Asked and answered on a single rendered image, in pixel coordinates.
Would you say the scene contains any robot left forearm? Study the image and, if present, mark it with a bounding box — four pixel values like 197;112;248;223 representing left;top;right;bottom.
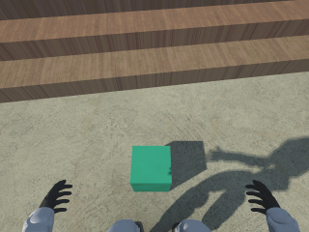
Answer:
22;207;55;232

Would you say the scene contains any carton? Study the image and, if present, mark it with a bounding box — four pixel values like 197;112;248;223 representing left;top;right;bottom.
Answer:
130;145;172;192

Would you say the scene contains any robot thigh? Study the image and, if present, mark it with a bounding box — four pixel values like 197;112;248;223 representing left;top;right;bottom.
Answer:
107;219;140;232
175;219;211;232

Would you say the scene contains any left robot hand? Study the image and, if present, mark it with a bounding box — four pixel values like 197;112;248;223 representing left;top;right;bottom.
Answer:
39;180;72;214

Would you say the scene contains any left robot thigh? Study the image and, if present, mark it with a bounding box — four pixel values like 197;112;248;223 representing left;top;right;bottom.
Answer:
107;219;140;232

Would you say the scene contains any robot right forearm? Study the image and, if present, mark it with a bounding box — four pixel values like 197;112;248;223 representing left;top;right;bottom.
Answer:
266;207;300;232

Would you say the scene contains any right robot hand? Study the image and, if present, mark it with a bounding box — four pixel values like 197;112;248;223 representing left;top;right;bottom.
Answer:
245;180;281;215

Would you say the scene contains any right robot thigh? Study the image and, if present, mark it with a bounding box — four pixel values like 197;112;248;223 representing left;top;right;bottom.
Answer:
175;219;211;232

